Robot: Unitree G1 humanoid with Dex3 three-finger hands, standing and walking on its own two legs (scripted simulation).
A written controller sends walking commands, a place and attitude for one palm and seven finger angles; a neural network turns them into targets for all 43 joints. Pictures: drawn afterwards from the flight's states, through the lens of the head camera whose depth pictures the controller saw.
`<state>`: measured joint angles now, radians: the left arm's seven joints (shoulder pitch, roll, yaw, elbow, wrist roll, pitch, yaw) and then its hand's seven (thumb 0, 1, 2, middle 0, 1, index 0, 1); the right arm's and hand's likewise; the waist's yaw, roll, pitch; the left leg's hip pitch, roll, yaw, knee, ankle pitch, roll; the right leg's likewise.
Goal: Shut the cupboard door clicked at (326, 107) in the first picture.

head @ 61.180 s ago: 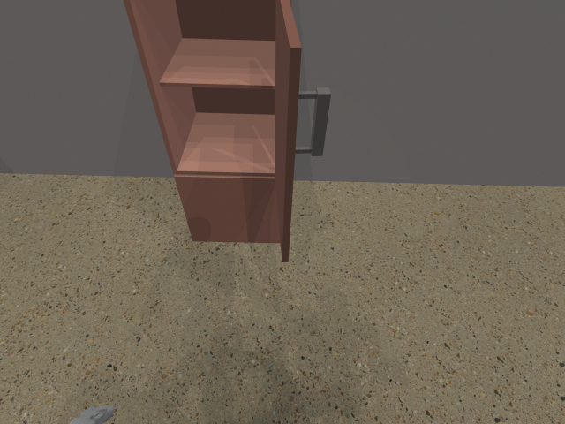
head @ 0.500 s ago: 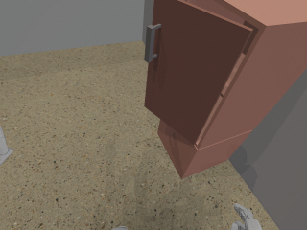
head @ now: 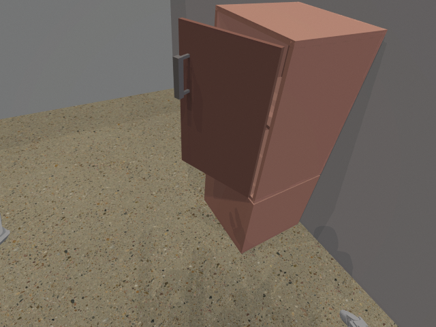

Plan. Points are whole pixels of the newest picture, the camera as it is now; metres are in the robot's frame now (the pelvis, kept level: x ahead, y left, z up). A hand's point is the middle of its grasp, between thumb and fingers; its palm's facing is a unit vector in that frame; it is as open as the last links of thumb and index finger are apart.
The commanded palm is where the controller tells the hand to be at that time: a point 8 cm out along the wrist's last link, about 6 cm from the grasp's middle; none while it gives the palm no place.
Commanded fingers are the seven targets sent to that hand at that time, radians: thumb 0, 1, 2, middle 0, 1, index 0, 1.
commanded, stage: stop stepping back and stand still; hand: left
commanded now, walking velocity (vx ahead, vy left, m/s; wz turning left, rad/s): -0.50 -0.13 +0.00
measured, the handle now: (182, 76) +0.88 +0.16 +0.09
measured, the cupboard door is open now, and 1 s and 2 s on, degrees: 24 24 24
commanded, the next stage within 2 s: none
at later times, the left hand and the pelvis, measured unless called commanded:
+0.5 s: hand out of the picture +0.04 +0.31 +0.19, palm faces +0.61 -0.74 -0.27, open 7.4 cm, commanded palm -0.04 +0.32 +0.19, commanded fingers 0.00 0.90 0.90 -0.20 -0.30 -0.20 -0.30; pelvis -0.17 +0.02 -0.01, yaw +1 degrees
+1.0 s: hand out of the picture +0.03 +0.24 +0.16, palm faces +0.48 -0.77 -0.43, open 7.4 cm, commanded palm -0.03 +0.28 +0.19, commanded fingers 0.00 0.90 0.90 -0.20 -0.30 -0.20 -0.30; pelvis -0.17 -0.02 +0.01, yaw +1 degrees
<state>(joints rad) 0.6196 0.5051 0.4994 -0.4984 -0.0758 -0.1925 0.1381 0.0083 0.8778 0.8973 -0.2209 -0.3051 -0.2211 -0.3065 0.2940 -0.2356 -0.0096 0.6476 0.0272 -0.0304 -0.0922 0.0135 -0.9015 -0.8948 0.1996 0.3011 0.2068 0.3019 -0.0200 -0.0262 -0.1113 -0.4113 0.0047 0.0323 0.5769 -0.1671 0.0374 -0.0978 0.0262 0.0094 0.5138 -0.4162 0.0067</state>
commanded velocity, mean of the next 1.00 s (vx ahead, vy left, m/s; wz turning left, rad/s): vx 0.16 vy -0.01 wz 0.00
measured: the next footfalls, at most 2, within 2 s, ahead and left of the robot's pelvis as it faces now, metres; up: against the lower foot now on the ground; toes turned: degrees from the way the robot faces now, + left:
left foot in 0.44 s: -0.12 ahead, +0.13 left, +0.00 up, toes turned +2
right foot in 0.78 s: -0.15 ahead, -0.12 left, +0.00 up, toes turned -3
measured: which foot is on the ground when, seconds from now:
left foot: down 0.00-0.22, up 0.24-0.42, down 0.44-0.78, up 0.80-1.00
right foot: down 0.00-0.44, up 0.46-0.76, down 0.78-1.00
